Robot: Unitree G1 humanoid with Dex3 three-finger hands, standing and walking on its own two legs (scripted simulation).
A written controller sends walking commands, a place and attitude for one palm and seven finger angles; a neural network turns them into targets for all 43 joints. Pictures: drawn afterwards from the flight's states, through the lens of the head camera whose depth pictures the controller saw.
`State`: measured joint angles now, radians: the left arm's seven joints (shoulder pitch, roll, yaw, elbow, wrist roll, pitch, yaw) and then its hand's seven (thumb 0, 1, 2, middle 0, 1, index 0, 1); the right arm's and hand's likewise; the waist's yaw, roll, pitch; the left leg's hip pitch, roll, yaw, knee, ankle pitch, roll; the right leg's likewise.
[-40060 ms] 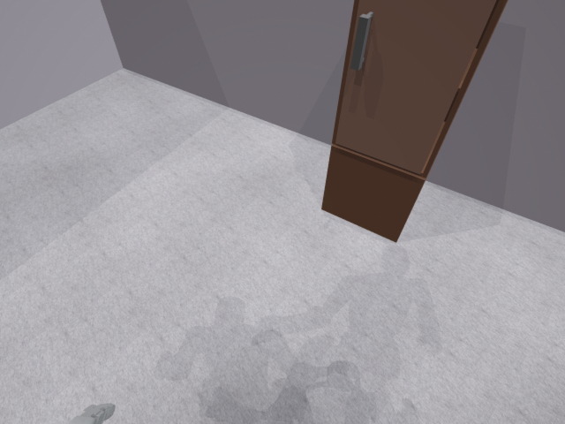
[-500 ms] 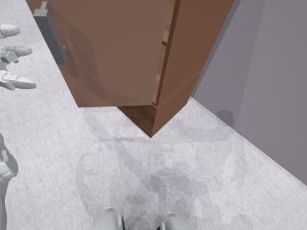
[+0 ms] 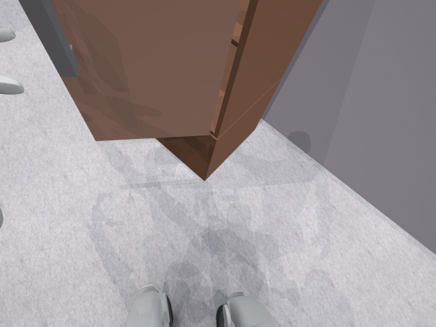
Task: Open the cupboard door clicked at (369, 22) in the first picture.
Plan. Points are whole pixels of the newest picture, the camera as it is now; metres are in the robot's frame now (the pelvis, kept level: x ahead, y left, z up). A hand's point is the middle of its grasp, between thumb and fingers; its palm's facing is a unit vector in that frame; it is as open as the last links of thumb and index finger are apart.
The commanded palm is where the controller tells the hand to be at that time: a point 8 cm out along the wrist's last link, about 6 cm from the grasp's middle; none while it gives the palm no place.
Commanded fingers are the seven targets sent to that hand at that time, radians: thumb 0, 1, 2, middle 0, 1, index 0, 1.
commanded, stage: move the hooked fingers beside the handle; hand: left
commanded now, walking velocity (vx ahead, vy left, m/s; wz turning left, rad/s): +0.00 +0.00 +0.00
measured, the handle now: (53, 26) +0.59 +0.21 +0.12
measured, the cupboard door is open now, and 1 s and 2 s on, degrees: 49 49 49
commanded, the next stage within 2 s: slide the fingers in behind the handle in 1.44 s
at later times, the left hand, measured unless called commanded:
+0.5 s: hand out of the picture +0.51 +0.28 +0.13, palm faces +0.06 -1.00 +0.00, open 14.0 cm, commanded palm +0.51 +0.31 +0.12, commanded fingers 0.00 -0.50 0.30 -0.30 -1.20 -0.30 -1.20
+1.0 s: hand out of the picture +0.53 +0.28 +0.13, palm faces +0.07 -1.00 +0.00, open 14.0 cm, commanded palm +0.51 +0.32 +0.11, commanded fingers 0.00 -0.50 0.30 -0.30 -1.20 -0.30 -1.20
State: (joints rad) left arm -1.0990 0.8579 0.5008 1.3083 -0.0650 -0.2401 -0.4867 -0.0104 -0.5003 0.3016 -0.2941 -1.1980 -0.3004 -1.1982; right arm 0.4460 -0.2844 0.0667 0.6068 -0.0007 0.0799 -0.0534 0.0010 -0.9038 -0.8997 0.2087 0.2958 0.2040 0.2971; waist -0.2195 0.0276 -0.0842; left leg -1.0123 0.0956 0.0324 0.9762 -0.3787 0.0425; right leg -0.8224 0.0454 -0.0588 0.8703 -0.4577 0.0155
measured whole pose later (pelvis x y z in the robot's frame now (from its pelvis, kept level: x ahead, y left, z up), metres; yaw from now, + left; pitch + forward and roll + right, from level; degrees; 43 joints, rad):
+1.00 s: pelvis +0.00 -0.02 +0.00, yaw +0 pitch +23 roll -5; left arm -1.11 0.92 0.54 1.35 -0.05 -0.24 -0.47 -0.01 -0.50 0.30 -0.30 -1.20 -0.30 -1.20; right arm 0.45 -0.29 0.08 0.61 0.01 0.08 -0.05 0.00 -0.90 -0.90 0.21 0.30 0.20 0.30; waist -0.24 0.04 -0.08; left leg -1.03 0.12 0.02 1.00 -0.38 0.02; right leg -0.85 0.07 -0.07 0.90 -0.47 -0.01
